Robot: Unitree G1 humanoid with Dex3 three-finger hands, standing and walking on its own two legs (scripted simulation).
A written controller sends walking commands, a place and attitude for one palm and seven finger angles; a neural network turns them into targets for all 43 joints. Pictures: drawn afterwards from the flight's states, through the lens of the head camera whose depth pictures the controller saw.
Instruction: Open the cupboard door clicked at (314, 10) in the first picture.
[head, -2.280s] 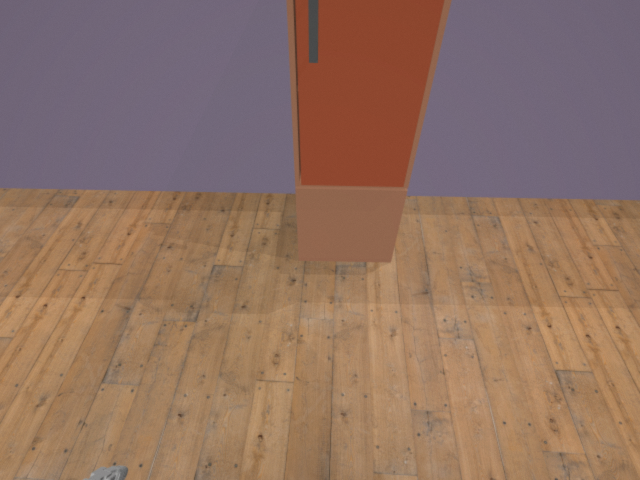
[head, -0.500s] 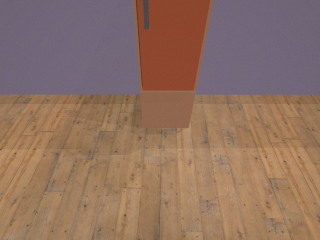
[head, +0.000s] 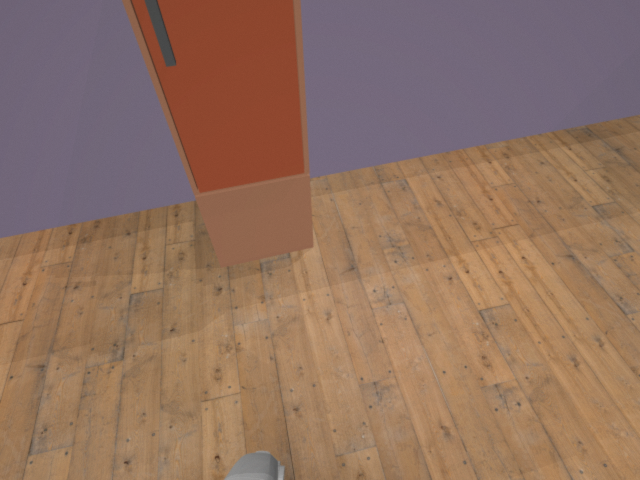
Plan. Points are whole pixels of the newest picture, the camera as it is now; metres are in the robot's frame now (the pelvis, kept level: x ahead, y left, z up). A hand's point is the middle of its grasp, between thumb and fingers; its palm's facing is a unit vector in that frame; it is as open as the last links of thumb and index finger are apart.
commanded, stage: walk to a spot facing it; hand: left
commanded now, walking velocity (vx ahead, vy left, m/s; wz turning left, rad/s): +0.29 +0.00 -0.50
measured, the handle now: (159, 24) +0.91 +0.43 +0.14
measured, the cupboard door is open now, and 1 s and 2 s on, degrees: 0 0 0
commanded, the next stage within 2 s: none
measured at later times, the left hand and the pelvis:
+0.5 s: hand (169, 391) +0.26 +0.29 -0.18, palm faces -0.23 -0.95 -0.20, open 7.4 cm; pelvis +0.14 +0.10 +0.00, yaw -19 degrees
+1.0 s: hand (271, 326) +0.39 +0.14 -0.17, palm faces -0.58 -0.78 -0.22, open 7.4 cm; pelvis +0.19 +0.06 -0.02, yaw -36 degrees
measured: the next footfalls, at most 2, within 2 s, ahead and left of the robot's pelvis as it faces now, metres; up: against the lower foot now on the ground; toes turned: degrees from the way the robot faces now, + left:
left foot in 0.26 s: +0.19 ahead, +0.16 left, +0.00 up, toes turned -5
right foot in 0.84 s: +0.19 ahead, -0.06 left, +0.00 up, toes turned -37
